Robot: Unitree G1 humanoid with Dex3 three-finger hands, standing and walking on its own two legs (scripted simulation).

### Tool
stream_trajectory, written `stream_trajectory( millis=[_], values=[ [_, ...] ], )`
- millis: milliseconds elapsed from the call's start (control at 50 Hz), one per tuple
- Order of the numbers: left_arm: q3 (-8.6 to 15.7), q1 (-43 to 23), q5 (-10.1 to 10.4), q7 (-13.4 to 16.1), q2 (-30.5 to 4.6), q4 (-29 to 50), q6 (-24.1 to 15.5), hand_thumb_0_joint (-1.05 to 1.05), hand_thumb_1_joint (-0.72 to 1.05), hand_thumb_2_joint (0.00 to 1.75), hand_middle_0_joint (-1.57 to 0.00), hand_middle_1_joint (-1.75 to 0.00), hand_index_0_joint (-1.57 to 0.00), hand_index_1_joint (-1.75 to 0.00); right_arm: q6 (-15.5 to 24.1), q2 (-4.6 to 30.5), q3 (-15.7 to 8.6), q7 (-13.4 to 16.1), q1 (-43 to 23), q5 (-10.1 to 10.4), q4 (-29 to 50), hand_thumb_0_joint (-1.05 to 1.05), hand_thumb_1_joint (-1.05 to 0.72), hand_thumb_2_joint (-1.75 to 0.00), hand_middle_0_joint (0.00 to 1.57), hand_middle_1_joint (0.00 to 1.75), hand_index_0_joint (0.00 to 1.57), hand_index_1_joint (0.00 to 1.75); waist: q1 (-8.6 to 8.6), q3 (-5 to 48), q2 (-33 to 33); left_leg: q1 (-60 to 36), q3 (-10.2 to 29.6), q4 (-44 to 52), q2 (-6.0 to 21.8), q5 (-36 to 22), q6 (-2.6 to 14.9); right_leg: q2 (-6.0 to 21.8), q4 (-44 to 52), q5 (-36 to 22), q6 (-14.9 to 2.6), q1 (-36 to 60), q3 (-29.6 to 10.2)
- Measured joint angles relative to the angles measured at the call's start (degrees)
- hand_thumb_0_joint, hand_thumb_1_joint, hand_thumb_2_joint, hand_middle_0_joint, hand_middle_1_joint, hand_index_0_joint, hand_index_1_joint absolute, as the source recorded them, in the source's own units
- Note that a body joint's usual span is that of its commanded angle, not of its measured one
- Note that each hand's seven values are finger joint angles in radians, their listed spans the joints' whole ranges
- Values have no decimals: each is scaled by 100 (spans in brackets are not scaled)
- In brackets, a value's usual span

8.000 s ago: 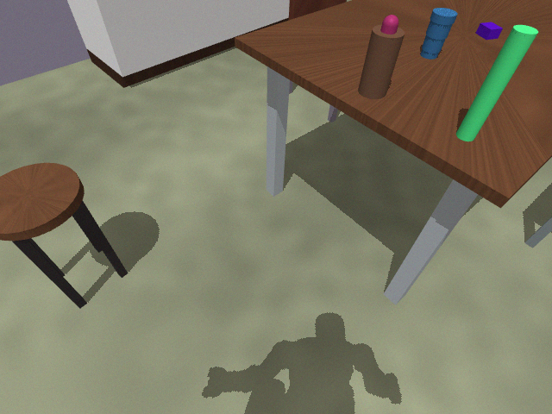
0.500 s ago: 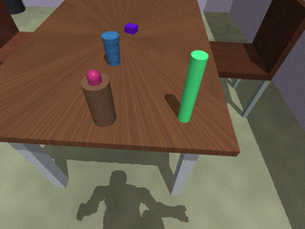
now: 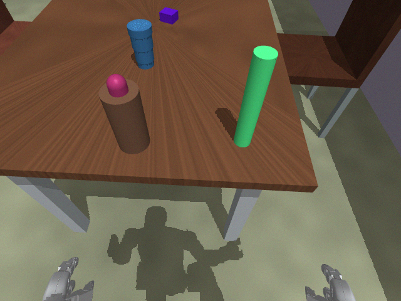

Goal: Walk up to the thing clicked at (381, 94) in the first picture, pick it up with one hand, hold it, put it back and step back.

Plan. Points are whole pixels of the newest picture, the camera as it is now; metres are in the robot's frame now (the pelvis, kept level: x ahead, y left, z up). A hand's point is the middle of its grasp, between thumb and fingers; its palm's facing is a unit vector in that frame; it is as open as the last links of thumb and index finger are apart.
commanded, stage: rise first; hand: left
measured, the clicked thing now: (125, 113) +0.47 +0.18 +0.08
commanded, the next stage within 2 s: go down in 1.76 s
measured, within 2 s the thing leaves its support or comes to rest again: neither
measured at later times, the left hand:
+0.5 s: hand (74, 249) +0.21 +0.25 -0.02, palm faces +0.27 -0.90 -0.34, open 17.1 cm
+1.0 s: hand (49, 245) +0.19 +0.24 +0.08, palm faces +0.30 -0.87 -0.40, open 17.5 cm
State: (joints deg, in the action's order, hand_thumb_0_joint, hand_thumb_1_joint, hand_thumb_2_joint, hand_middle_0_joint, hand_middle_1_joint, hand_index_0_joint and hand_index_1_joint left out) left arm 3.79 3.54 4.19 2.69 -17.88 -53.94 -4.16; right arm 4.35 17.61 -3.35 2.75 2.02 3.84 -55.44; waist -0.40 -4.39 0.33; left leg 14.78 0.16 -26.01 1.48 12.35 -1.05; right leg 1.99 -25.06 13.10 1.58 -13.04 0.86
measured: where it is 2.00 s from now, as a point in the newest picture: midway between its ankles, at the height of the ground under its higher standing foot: outside the picture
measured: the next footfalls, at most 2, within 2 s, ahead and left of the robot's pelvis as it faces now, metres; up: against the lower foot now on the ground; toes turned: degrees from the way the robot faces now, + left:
none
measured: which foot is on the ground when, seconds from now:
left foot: down 0.00-1.00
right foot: down 0.00-1.00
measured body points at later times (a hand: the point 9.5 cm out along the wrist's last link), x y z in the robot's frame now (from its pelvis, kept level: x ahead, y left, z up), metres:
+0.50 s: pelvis +0.02 +0.00 +0.00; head +0.02 -0.01 +0.45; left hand +0.19 +0.29 +0.01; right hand +0.18 -0.26 -0.08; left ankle +0.01 +0.13 -0.74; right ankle +0.00 -0.14 -0.74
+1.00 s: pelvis +0.01 -0.01 +0.00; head +0.01 -0.03 +0.45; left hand +0.17 +0.28 +0.10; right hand +0.17 -0.27 -0.09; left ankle +0.01 +0.13 -0.74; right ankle +0.00 -0.14 -0.74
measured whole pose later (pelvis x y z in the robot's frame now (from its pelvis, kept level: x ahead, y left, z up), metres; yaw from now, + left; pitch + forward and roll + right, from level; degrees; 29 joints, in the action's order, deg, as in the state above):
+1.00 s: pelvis +0.01 -0.01 +0.00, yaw +1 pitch -4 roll +0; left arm 13.4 27.8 2.7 1.5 -17.7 8.2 -11.0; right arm 4.9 13.3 -8.1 2.8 12.5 0.9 -38.2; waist -3.0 -2.9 3.4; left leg 7.3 0.9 -23.4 1.7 12.4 -1.6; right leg 1.8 -23.4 14.0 1.0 -5.7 1.7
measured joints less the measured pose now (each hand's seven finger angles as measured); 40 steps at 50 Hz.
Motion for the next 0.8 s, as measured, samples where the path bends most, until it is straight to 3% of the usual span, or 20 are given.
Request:
stream_trajectory(
  millis=[60,120,240,400,560,800],
  values=[
    [247,-77,-97,45,84,409,-51,1,56,55,-11,-14,-11,-14,26,-137,-260,27,-30,-86,320,1,-55,-55,9,12,9,13,-14,122,-7,180,-15,-77,11,16,-2,-11,-83,12,-6,-191,-19],
    [377,133,-155,75,135,875,-58,1,39,40,-9,-11,-10,-10,-20,-191,-349,39,195,-119,670,1,-37,-41,7,9,7,10,-37,266,3,115,-43,11,19,8,-5,-18,3,-4,-6,-139,-44],
    [441,764,-152,165,142,1823,69,0,4,20,-7,-8,-9,-7,-199,-267,-229,94,786,-113,1400,0,-4,-22,6,6,6,6,-75,424,36,-127,-68,119,20,53,-4,-17,105,38,-1,91,-60],
    [456,1382,-150,236,189,3340,49,0,-34,6,-6,-6,-7,-5,-84,-436,-43,127,1226,-181,2292,0,31,-9,5,5,5,5,-144,368,102,-451,-71,180,19,106,-10,-15,166,90,-8,416,-56],
    [562,1918,-102,90,187,4581,-45,-1,-47,1,-5,-5,-6,-4,-44,-440,-226,36,1307,-199,2311,-1,47,-4,6,5,5,5,-162,363,187,-666,-61,229,22,129,-17,-17,209,120,-14,633,-42],
    [808,2266,-129,-35,72,5661,-363,-1,-52,0,-4,-4,-5,-4,-44,-380,-429,23,1173,-282,1901,-1,51,-2,5,5,5,5,-219,171,289,-734,10,236,39,75,-47,-37,187,107,-46,715,29]
  ],
)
